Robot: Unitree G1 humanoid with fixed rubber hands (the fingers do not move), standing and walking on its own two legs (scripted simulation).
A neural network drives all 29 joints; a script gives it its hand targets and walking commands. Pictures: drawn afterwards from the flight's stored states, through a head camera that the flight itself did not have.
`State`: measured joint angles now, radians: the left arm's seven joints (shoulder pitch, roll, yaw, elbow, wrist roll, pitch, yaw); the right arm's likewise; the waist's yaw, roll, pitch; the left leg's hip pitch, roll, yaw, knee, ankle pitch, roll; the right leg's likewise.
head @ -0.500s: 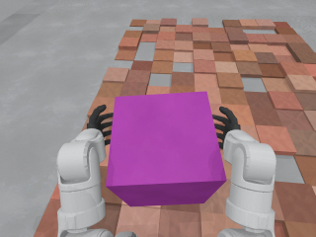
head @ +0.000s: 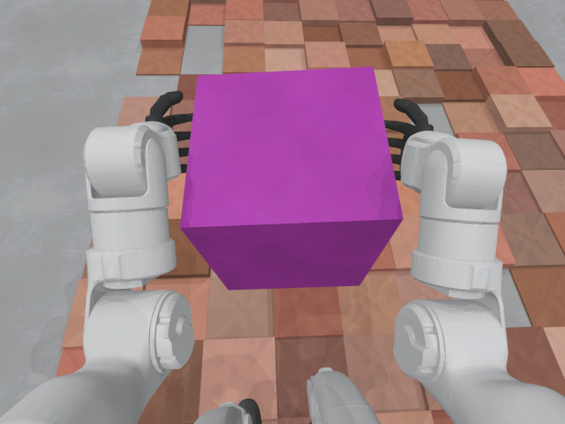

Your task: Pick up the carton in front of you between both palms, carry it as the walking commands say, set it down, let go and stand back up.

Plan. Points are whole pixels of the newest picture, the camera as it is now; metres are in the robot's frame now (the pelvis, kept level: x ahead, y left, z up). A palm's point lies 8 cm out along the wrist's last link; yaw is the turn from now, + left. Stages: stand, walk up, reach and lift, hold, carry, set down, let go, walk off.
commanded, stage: carry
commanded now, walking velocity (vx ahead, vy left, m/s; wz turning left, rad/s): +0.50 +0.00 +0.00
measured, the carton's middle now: (289, 195) +0.41 -0.03 +0.06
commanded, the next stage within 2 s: none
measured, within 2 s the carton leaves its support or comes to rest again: neither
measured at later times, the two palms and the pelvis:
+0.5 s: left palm (184, 48) +0.66 +0.13 +0.11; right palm (359, 36) +0.69 -0.16 +0.11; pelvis +0.32 -0.04 +0.01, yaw +2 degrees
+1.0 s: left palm out of the picture +0.98 +0.16 +0.08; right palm out of the picture +0.96 -0.13 +0.09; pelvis +0.66 +0.02 -0.02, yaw +0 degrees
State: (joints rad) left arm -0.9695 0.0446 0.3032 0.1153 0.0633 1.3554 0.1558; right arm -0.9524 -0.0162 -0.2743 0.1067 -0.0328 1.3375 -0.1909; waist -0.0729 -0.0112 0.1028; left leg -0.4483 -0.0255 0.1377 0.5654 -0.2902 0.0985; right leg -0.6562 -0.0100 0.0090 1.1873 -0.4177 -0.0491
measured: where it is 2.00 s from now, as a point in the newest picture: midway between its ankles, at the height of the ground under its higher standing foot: (255, 136)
